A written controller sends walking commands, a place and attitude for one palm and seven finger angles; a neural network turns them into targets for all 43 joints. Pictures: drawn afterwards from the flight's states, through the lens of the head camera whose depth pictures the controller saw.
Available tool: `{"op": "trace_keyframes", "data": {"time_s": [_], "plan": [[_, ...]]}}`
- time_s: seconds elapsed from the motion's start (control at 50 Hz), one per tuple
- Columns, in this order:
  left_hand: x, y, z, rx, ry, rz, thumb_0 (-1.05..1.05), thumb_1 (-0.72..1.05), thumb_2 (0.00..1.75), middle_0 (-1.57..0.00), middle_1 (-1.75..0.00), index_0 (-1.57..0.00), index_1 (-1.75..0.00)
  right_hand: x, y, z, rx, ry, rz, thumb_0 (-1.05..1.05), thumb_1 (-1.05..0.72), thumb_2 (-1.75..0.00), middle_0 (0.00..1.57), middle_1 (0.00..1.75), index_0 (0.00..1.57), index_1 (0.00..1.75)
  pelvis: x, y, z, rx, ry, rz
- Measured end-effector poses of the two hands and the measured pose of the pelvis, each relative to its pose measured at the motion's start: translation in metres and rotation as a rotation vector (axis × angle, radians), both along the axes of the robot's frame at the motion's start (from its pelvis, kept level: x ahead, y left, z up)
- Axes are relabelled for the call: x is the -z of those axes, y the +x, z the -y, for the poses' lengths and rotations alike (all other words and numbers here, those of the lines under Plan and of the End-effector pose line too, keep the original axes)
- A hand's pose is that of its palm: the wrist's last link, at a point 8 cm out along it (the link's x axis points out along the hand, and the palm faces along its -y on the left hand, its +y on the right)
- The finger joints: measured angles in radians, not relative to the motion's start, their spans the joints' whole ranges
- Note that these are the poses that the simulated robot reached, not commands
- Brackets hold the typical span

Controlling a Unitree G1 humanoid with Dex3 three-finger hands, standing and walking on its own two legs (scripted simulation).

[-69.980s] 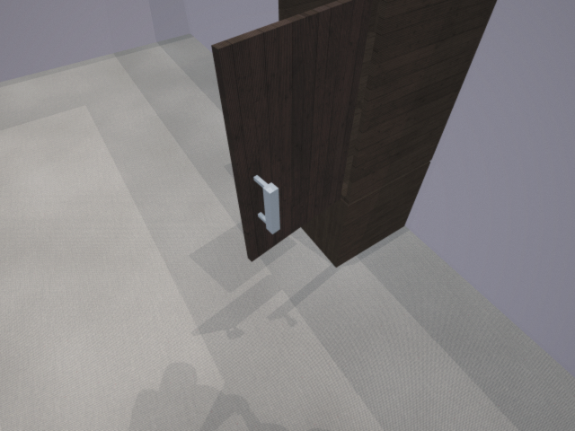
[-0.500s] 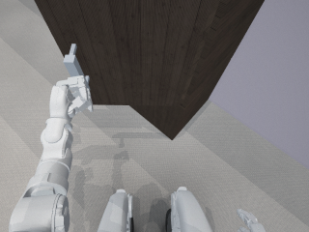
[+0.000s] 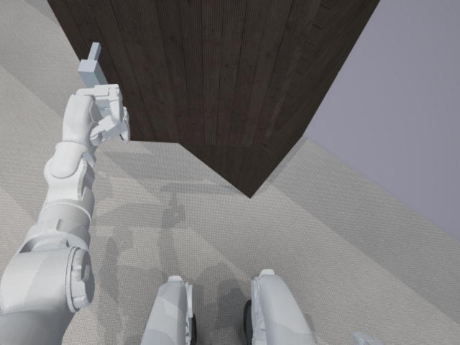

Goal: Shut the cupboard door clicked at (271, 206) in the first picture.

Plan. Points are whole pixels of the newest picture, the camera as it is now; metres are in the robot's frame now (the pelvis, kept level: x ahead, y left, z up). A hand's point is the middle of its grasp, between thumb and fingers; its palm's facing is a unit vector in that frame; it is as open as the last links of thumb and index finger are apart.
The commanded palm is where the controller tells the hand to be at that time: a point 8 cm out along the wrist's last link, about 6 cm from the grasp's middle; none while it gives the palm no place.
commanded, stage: push the door shut along its arc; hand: left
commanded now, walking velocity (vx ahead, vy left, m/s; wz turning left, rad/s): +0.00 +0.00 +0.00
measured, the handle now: (106, 87) +0.56 +0.20 +0.03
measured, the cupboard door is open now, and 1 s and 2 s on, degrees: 38 25 19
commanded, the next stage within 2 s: pull the fist back off the door in 1.10 s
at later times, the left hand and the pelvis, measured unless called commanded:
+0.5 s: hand (145, 92) +0.54 +0.13 +0.04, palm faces -0.28 -0.96 -0.06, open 3.1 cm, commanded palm +0.55 +0.15 +0.04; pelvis -0.01 +0.01 -0.02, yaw -1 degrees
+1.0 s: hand (158, 71) +0.58 +0.11 +0.04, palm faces -0.37 -0.93 -0.04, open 2.9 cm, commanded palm +0.60 +0.12 +0.04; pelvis -0.01 +0.00 -0.04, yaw -4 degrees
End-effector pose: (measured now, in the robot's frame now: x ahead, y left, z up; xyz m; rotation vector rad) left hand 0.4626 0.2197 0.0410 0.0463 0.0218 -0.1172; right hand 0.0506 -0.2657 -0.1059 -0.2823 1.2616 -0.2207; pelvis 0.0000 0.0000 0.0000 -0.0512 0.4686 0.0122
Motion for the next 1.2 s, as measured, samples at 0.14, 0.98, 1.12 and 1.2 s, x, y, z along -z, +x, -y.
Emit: {"op": "trace_keyframes", "data": {"time_s": [0.14, 0.98, 1.12, 1.2], "plan": [[-0.001, 0.016, -0.001, 0.036, 0.005, 0.004, 0.02, 0.89, 0.9, -1.3, -1.5, -1.33, -1.5, -0.004, -0.015, 0.004, 0.009, -0.035, -0.023, 0.0, -0.9, -0.9, 0.2, 0.3, 0.21, 0.3, 0.005, -0.005, -0.002, -0.004, -0.014, -0.012], [-0.007, 0.122, 0.05, 0.252, 0.008, -0.05, -0.02, 0.84, 0.9, -1.3, -1.5, -1.31, -1.5, 0.013, -0.086, -0.013, 0.131, -0.04, -0.17, 0.0, -0.9, -0.9, 0.2, 0.3, 0.21, 0.3, 0.035, -0.006, -0.002, 0.039, -0.035, -0.129], [-0.008, 0.125, 0.052, 0.275, 0.003, -0.052, 0.0, 0.86, 0.93, -1.3, -1.5, -1.3, -1.5, 0.009, -0.082, -0.003, 0.112, -0.095, -0.145, 0.0, -0.9, -0.9, 0.2, 0.3, 0.21, 0.3, 0.04, -0.01, -0.003, 0.031, -0.048, -0.136], [-0.01, 0.127, 0.055, 0.278, 0.004, -0.053, 0.01, 0.88, 0.94, -1.3, -1.5, -1.3, -1.5, 0.009, -0.084, -0.002, 0.104, -0.115, -0.139, 0.0, -0.9, -0.9, 0.2, 0.3, 0.21, 0.3, 0.043, -0.012, -0.004, 0.027, -0.053, -0.14]]}}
